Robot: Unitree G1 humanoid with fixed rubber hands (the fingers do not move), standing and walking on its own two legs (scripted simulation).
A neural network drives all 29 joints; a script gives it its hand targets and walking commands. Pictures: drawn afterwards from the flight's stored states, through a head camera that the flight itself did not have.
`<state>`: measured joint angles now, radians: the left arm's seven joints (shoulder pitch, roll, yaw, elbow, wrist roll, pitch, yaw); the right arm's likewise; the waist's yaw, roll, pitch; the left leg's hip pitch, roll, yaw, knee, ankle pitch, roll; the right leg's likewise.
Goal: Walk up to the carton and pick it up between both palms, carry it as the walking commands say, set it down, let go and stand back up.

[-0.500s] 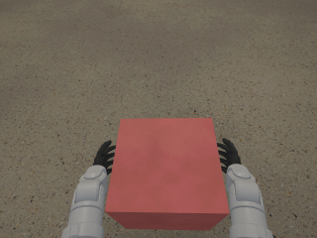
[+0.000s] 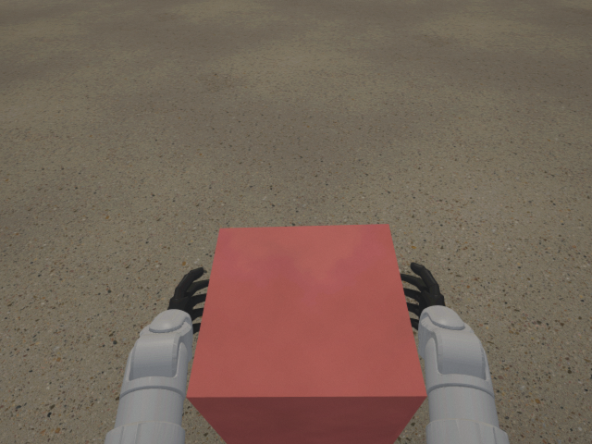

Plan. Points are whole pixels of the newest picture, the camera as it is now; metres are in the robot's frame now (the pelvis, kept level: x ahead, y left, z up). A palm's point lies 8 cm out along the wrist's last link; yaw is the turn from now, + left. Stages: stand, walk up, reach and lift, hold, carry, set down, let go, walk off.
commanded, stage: reach and lift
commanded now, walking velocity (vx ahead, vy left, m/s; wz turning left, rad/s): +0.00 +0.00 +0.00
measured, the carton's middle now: (306, 338) +0.30 -0.01 -0.04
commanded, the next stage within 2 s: hold in 0.98 s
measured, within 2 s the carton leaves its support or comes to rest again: neither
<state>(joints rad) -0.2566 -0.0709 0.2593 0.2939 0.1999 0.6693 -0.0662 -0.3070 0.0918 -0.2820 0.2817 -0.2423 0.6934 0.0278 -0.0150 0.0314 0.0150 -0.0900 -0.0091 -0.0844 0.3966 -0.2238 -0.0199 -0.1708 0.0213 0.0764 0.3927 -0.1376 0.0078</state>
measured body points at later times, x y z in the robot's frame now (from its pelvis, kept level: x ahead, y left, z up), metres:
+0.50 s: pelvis +0.01 +0.00 +0.00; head -0.01 -0.01 +0.45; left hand +0.30 +0.18 +0.03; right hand +0.31 -0.17 +0.03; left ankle +0.00 +0.14 -0.74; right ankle +0.05 -0.12 -0.74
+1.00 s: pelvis +0.01 +0.01 +0.00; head -0.01 -0.01 +0.45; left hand +0.29 +0.18 +0.03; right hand +0.30 -0.17 +0.03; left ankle +0.00 +0.14 -0.74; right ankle +0.05 -0.12 -0.74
